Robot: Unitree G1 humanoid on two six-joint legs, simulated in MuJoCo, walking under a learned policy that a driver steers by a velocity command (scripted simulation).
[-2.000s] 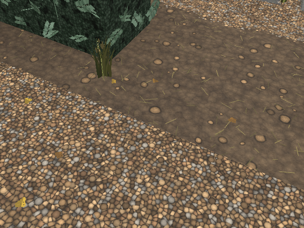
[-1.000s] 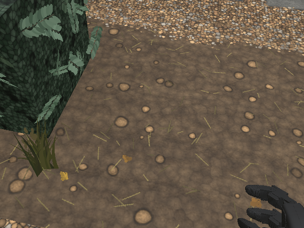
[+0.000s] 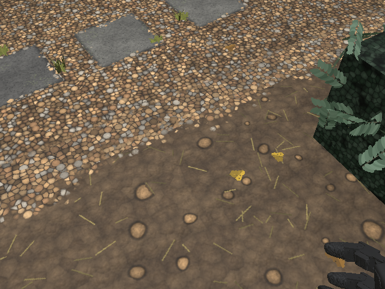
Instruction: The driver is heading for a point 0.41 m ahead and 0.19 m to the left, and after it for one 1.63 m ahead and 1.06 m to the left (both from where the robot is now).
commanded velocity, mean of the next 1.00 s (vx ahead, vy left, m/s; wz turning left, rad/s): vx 0.45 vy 0.00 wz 0.85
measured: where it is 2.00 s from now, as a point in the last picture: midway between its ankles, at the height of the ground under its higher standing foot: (180, 224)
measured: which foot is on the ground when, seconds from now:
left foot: up 0.00-0.00, down 0.02-0.46, up 0.48-0.86, down 0.88-1.00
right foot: down 0.00-0.04, up 0.06-0.44, down 0.46-0.88, up 0.90-1.00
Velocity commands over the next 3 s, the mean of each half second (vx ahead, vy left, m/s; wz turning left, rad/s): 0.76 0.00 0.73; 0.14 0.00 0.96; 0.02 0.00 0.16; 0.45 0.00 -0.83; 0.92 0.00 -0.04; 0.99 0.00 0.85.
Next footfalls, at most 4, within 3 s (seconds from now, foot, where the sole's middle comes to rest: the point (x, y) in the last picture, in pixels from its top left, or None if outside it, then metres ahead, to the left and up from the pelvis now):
0.02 left None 0.25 0.10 -0.75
0.46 right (208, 227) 0.69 0.05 -0.75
0.88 left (155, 273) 0.50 0.21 -0.75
1.26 right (188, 218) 0.71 0.12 -0.75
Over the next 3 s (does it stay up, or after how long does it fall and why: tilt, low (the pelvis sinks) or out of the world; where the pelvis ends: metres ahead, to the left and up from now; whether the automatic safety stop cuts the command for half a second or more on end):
stays up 1.49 0.49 0.01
